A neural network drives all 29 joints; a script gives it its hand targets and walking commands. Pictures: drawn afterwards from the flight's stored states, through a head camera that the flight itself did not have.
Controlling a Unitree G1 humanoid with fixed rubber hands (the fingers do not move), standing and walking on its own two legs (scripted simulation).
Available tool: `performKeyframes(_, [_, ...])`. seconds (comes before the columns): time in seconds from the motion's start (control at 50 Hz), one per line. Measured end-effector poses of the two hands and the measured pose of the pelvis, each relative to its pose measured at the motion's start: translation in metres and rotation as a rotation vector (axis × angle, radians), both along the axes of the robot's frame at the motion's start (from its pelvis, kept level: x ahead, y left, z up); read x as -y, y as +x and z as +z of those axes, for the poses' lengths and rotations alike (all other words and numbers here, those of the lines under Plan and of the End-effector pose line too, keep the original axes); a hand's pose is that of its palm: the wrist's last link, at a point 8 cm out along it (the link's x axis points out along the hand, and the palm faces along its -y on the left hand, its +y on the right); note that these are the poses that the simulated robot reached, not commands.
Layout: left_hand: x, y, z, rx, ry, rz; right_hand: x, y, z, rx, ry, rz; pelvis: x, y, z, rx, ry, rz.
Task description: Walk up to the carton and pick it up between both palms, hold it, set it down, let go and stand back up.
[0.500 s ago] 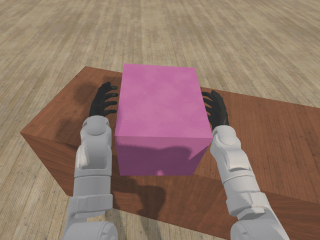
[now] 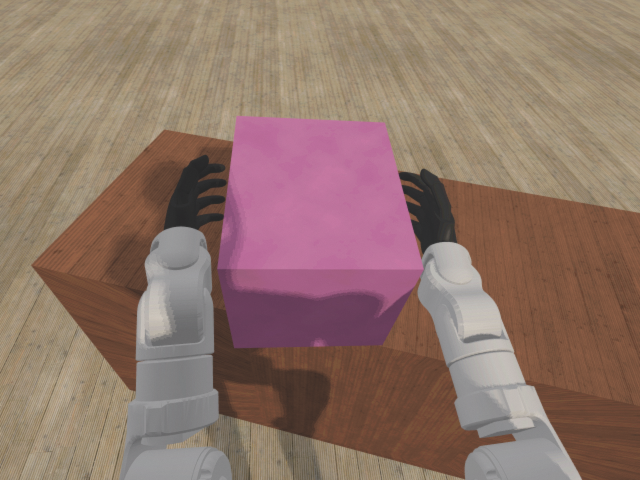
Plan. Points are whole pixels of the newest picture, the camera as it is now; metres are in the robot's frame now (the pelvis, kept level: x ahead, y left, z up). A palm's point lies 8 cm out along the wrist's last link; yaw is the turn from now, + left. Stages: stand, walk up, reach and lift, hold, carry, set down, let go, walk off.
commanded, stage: reach and lift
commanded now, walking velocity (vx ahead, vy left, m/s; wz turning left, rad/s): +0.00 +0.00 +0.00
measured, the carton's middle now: (311, 233) +0.40 -0.02 +0.10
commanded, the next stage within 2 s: hold in 0.28 s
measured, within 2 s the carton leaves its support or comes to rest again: neither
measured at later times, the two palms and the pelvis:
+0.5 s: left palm (168, 221) +0.35 +0.14 +0.19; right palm (431, 222) +0.34 -0.16 +0.17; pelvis +0.00 +0.00 +0.00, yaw -1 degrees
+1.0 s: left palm (163, 216) +0.35 +0.14 +0.19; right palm (428, 217) +0.35 -0.15 +0.17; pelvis -0.01 -0.01 +0.00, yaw +0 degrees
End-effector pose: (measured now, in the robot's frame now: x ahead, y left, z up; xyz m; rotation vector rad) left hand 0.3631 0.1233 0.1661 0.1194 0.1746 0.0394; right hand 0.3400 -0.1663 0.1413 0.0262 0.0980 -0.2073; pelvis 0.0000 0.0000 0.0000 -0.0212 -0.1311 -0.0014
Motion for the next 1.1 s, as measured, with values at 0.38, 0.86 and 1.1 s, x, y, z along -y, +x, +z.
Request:
performKeyframes(0.38, [0.0,0.001,0.013,0.006,-0.012,0.011,0.0,0.004,0.013,0.008,0.0,0.008,0.003,-0.004,0.0,0.005,0.003,-0.002])
performKeyframes(0.86, [-0.025,-0.013,0.032,0.009,-0.02,0.073,-0.024,0.01,0.033,0.014,0.014,0.068,0.004,-0.016,-0.001,0.013,0.003,0.006])
performKeyframes(1.1, [-0.019,-0.018,0.025,0.017,-0.038,0.065,-0.017,0.003,0.028,0.023,-0.006,0.061,0.008,-0.005,0.0,0.028,0.005,-0.002])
